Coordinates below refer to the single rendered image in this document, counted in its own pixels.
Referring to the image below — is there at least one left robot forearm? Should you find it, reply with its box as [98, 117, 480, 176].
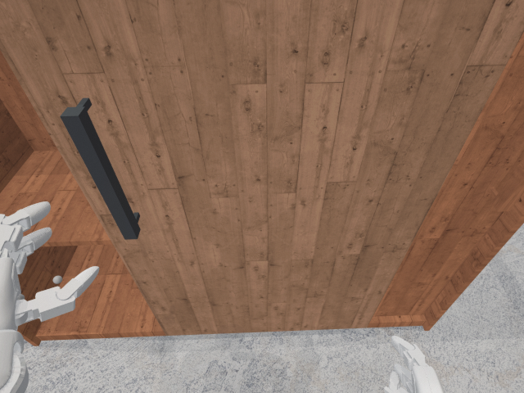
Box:
[0, 329, 29, 393]

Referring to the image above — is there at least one wardrobe door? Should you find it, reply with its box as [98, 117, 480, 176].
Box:
[0, 0, 524, 336]
[373, 32, 524, 317]

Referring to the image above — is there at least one right robot hand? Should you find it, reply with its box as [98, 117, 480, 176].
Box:
[384, 336, 445, 393]

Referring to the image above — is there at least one left robot hand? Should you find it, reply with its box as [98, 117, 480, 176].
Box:
[0, 201, 99, 331]

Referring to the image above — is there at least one handle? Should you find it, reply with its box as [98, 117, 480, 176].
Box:
[491, 158, 524, 212]
[60, 98, 141, 240]

